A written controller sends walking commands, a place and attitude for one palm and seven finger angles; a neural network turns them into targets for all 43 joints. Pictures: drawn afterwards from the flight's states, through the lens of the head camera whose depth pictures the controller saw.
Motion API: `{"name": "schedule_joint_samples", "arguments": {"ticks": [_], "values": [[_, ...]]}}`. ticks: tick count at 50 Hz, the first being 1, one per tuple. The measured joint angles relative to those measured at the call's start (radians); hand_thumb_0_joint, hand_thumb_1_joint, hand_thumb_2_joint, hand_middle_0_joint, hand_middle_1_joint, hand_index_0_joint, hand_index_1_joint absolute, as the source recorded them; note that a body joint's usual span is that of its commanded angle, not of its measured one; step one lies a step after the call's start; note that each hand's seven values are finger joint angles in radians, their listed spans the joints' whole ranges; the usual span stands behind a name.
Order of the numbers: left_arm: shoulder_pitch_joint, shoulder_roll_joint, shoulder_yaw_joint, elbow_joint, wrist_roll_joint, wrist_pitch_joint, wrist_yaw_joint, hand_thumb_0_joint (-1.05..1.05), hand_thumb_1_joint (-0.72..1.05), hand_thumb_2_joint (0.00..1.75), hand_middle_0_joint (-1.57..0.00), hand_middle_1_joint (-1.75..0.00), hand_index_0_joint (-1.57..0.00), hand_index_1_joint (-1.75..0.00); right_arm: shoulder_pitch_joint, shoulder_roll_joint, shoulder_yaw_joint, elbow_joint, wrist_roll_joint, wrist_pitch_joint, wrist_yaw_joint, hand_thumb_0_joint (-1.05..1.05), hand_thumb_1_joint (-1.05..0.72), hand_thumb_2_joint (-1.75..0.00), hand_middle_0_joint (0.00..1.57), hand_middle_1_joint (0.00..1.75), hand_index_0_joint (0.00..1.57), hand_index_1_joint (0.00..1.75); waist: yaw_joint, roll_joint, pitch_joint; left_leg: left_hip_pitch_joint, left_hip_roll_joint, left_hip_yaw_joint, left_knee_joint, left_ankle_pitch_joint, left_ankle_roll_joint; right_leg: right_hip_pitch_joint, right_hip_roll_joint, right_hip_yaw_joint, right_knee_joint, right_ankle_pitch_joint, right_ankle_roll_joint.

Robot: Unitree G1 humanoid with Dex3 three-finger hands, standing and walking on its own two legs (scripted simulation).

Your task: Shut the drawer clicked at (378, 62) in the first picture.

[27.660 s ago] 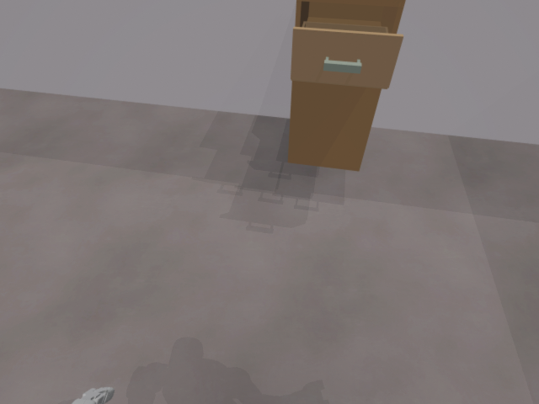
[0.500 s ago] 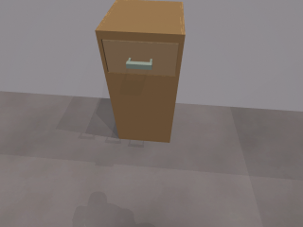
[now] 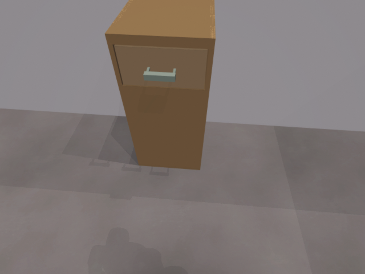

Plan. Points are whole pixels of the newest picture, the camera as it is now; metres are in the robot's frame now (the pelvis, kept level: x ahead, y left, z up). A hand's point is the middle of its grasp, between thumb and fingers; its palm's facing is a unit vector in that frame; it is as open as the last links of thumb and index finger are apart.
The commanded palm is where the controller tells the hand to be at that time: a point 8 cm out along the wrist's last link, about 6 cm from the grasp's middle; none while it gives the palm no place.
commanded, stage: look to check the result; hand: left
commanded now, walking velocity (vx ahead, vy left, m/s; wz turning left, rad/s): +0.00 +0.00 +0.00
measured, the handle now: (160, 73) +0.83 +0.13 -0.03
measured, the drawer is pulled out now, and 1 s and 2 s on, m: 0.00 0.00 0.00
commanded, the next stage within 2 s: stand and wait in 0.26 s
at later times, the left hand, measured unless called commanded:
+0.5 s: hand out of the picture +0.00 +0.14 -0.17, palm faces +0.06 -0.98 -0.17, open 7.4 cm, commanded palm none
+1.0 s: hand out of the picture +0.01 +0.15 -0.17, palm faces +0.05 -0.98 -0.19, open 7.4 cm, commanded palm none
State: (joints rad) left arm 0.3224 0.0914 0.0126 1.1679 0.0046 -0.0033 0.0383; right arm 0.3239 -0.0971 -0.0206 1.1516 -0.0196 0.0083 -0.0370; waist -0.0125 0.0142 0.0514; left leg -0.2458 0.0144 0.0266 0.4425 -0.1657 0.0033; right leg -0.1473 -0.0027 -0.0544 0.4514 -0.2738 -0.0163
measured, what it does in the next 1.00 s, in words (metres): stands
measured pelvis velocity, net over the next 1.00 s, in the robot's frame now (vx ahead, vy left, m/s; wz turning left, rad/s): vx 0.02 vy -0.01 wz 0.00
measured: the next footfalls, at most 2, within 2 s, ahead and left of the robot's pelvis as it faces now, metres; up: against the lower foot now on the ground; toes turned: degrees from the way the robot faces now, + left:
none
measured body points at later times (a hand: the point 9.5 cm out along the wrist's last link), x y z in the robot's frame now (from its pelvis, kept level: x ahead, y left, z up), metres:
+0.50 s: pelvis +0.02 -0.01 +0.00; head +0.03 -0.02 +0.45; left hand +0.00 +0.19 -0.16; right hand +0.00 -0.22 -0.17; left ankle +0.05 +0.12 -0.74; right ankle -0.02 -0.11 -0.74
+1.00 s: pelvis +0.02 -0.01 +0.00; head +0.04 -0.02 +0.45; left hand +0.01 +0.20 -0.16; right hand +0.01 -0.23 -0.16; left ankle +0.05 +0.12 -0.74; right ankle -0.02 -0.11 -0.74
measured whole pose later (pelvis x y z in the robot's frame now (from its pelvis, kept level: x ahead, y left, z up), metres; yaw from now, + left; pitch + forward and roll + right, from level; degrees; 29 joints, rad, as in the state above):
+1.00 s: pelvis +0.02 -0.01 +0.00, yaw +0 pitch -2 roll +0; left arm 0.29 0.13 0.02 1.16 0.00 -0.01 0.03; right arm 0.27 -0.14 -0.02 1.16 -0.02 0.00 -0.04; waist -0.01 0.01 0.06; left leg -0.19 0.03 0.02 0.41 -0.18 -0.02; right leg -0.09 0.02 -0.06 0.40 -0.28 -0.03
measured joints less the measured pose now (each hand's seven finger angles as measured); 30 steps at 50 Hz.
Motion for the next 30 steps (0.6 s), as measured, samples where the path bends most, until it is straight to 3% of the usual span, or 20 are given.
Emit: {"name": "schedule_joint_samples", "arguments": {"ticks": [30], "values": [[-0.026, 0.014, 0.005, -0.009, -0.001, -0.01, 0.0, 0.01, 0.91, 0.9, -0.2, -0.29, -0.2, -0.3, -0.04, -0.016, 0.005, 0.007, 0.001, -0.008, -0.005, 0.0, -0.91, -0.9, 0.2, 0.3, 0.2, 0.3, 0.004, -0.001, 0.002, 0.036, 0.014, -0.009, -0.018, -0.018, -0.02, 0.044, 0.016, -0.007, -0.034, -0.013, -0.017]]}}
